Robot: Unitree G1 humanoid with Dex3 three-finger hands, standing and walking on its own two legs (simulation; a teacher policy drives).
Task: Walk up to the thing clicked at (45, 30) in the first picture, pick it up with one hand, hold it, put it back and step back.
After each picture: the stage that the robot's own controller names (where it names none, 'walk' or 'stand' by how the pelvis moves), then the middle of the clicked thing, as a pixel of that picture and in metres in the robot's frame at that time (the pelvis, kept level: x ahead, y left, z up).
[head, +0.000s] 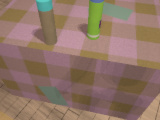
stand; (47, 22) +0.70 +0.19 +0.02
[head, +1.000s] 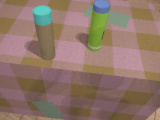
walk; (45, 36) +0.58 +0.15 +0.03
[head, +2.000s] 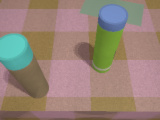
walk; (28, 72) +0.32 +0.18 +0.08
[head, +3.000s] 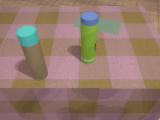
walk; (34, 55) +0.49 +0.20 +0.03
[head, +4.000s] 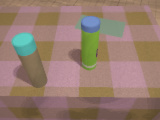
walk; (32, 63) +0.44 +0.21 +0.02
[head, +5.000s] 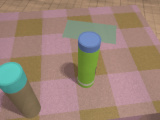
stand; (22, 94) +0.29 +0.21 +0.02
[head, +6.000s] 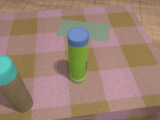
stand; (13, 88) +0.32 +0.24 +0.02
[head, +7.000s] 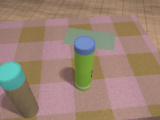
stand; (20, 94) +0.31 +0.23 +0.02
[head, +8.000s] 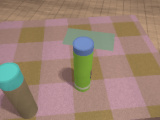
stand; (19, 94) +0.31 +0.23 +0.02
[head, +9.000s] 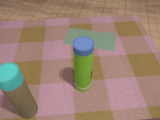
stand; (19, 94) +0.31 +0.23 +0.02
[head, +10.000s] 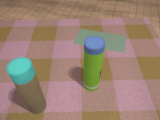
rise first; (30, 89) +0.32 +0.22 +0.02
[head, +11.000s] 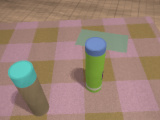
go down; (32, 92) +0.32 +0.21 +0.02
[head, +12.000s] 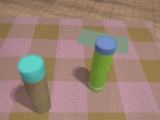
go down; (37, 88) +0.33 +0.18 +0.03
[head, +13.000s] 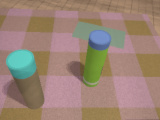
approach; (29, 83) +0.33 +0.20 +0.03
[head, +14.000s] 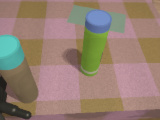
close; (18, 75) +0.33 +0.20 +0.08
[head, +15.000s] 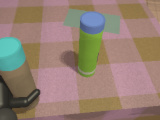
lift; (19, 79) +0.32 +0.19 +0.09
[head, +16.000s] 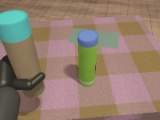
lift; (24, 60) +0.33 +0.17 +0.19
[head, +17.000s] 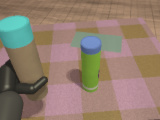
hold; (27, 64) +0.32 +0.17 +0.18
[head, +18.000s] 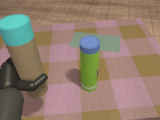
hold; (27, 62) +0.33 +0.17 +0.18
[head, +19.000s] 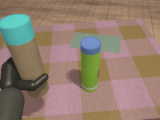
hold; (28, 61) +0.33 +0.16 +0.18
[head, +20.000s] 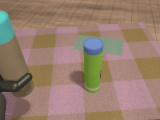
crouch; (10, 61) +0.31 +0.21 +0.21
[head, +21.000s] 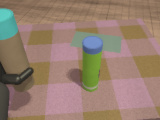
lower; (13, 56) +0.35 +0.21 +0.18
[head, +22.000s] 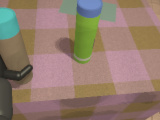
lower; (13, 52) +0.41 +0.21 +0.09
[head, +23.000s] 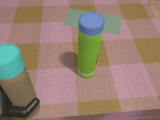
lower; (18, 87) +0.30 +0.19 +0.09
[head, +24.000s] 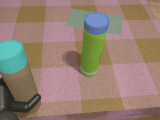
lower; (21, 82) +0.31 +0.19 +0.08
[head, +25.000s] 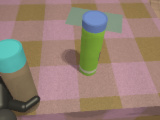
lower; (20, 81) +0.32 +0.19 +0.08
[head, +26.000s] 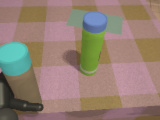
withdraw; (23, 83) +0.31 +0.19 +0.08
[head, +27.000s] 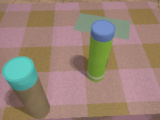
sink last; (31, 93) +0.29 +0.18 +0.06
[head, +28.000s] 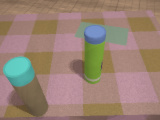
stand; (30, 90) +0.30 +0.20 +0.05
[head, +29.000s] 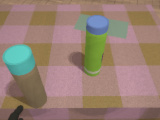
stand; (29, 81) +0.33 +0.19 +0.07
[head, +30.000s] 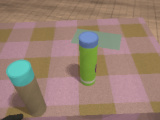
stand; (29, 91) +0.33 +0.21 +0.03
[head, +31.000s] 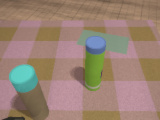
stand; (32, 96) +0.31 +0.20 +0.02
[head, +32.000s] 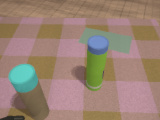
stand; (32, 96) +0.30 +0.19 +0.02
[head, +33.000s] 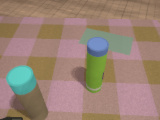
stand; (31, 97) +0.29 +0.20 +0.02
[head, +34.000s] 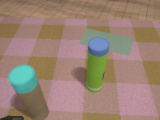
stand; (32, 97) +0.30 +0.20 +0.02
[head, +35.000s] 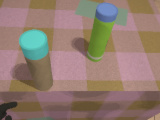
walk; (39, 65) +0.39 +0.14 +0.04
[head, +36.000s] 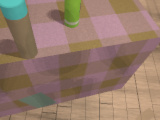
walk; (21, 31) +0.49 +0.22 +0.05
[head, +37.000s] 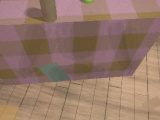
walk; out of the picture +0.72 +0.20 +0.05
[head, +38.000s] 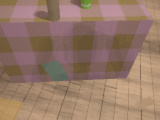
stand; out of the picture +0.89 +0.21 +0.03
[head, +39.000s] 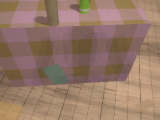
stand; (51, 5) +0.89 +0.20 +0.02
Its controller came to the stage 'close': yes
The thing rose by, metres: 0.19
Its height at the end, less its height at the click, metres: +0.00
